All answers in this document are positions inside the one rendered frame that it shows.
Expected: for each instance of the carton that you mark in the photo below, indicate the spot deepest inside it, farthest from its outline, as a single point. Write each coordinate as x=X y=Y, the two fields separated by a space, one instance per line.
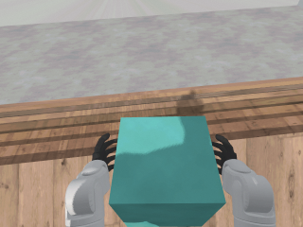
x=165 y=172

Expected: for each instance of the left robot forearm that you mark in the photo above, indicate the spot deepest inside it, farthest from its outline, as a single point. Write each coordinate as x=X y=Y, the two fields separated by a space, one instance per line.
x=84 y=196

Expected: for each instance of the right robot forearm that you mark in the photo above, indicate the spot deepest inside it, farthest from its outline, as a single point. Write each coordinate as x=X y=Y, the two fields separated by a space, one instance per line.
x=253 y=199

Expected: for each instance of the left robot hand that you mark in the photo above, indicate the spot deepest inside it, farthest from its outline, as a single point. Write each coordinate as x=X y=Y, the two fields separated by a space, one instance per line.
x=101 y=152

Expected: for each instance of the right robot hand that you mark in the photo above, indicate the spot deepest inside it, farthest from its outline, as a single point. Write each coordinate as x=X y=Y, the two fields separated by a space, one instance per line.
x=226 y=151

